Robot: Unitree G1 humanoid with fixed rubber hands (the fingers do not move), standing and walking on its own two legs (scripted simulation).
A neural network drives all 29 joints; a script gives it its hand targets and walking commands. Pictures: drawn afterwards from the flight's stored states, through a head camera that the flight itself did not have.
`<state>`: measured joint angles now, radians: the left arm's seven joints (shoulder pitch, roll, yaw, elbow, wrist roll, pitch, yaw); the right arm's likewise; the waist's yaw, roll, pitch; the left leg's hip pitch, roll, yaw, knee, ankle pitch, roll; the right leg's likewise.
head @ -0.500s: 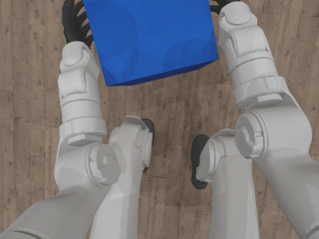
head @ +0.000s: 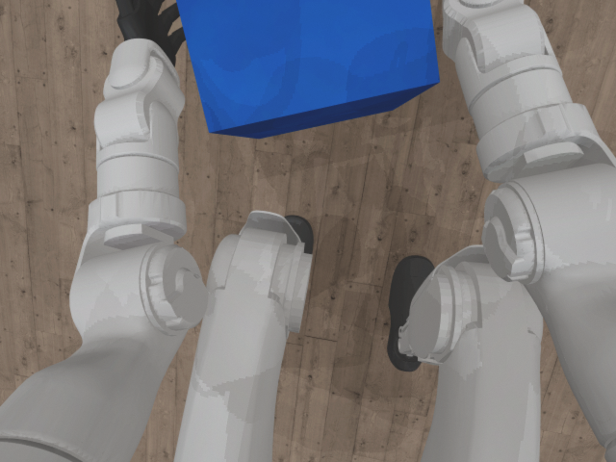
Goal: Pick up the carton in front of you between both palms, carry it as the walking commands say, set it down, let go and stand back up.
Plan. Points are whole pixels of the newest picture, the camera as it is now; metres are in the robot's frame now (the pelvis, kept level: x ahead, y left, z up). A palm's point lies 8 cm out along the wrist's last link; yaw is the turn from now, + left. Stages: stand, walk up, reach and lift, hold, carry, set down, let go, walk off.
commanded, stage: set down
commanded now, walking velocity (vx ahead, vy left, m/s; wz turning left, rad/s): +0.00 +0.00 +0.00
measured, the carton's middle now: (306, 31) +0.52 +0.11 -0.24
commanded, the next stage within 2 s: none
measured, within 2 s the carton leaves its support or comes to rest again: rests again in 0.60 s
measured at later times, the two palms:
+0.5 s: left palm (152, 47) +0.48 +0.25 -0.16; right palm out of the picture +0.56 -0.04 -0.18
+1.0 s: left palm (157, 65) +0.46 +0.26 -0.19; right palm out of the picture +0.56 -0.07 -0.21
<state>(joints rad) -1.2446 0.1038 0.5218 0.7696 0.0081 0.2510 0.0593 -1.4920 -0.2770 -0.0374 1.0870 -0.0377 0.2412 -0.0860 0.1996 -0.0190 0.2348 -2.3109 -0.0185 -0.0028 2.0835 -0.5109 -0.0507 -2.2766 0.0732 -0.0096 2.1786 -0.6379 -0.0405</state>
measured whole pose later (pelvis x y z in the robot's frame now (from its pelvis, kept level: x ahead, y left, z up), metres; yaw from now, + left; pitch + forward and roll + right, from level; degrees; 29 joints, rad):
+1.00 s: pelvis -0.01 +0.00 -0.01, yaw +1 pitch +36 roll +5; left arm -1.35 0.21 0.51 1.10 -0.06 0.06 0.07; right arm -1.57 -0.39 0.05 1.18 -0.01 0.14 -0.06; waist 0.18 0.05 0.41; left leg -2.26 -0.02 0.04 2.13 -0.50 -0.04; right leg -2.24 0.08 0.03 2.25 -0.64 -0.02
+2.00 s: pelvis +0.02 +0.01 +0.18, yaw +0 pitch +48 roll +2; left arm -1.00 0.13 0.41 0.65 -0.10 0.23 0.11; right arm -1.35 -0.40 -0.06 1.00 -0.02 0.28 0.02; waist 0.22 -0.06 -0.05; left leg -1.89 -0.03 0.00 1.45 -0.39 -0.02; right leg -1.86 0.06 0.03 1.53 -0.50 -0.01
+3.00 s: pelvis +0.12 +0.02 +0.38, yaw +0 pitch +11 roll +0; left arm 0.19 0.20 0.00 0.38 -0.04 0.03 -0.08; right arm -0.01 -0.16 -0.11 0.56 -0.07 0.01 -0.05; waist 0.10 0.04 0.01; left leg -0.47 -0.04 -0.04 0.54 -0.25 0.01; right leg -0.41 0.02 0.04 0.55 -0.32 0.00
